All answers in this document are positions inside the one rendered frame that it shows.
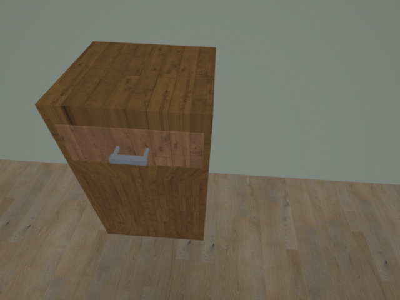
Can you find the drawer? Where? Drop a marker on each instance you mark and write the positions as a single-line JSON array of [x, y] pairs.
[[166, 148]]

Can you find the cabinet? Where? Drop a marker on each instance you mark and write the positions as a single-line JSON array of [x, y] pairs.
[[139, 86]]

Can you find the handle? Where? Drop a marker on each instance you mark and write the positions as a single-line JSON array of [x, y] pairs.
[[116, 158]]

